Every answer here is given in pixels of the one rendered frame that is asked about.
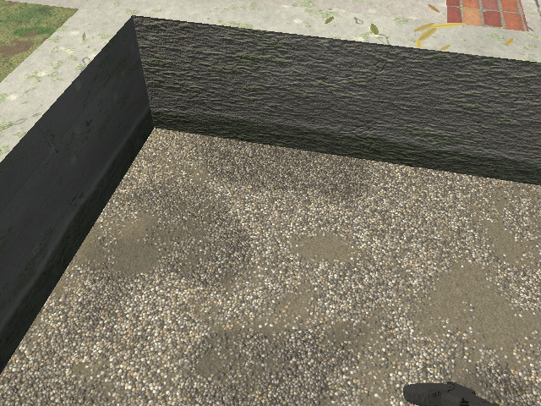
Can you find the right robot hand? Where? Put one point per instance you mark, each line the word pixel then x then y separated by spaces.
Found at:
pixel 440 394

